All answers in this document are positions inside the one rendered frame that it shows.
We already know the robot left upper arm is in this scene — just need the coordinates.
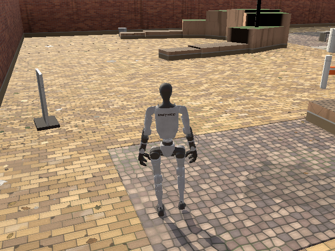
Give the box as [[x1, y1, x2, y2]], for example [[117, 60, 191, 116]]
[[143, 106, 155, 136]]

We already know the robot left hand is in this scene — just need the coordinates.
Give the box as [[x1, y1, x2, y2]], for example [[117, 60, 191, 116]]
[[138, 153, 151, 166]]

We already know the robot right upper arm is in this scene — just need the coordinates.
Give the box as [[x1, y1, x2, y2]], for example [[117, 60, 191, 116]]
[[177, 105, 191, 134]]

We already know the left robot foot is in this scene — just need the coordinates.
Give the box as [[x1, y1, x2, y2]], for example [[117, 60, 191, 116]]
[[157, 204, 164, 216]]

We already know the robot right forearm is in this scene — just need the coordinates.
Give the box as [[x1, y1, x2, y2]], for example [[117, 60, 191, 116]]
[[186, 127, 196, 151]]

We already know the robot right hand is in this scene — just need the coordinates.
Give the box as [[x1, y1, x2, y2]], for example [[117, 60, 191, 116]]
[[185, 149, 197, 163]]

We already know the robot right shin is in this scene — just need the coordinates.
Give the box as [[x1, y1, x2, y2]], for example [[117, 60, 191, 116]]
[[177, 167, 185, 203]]

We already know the robot left forearm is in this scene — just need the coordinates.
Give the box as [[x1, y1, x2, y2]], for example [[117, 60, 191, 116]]
[[139, 128, 149, 154]]

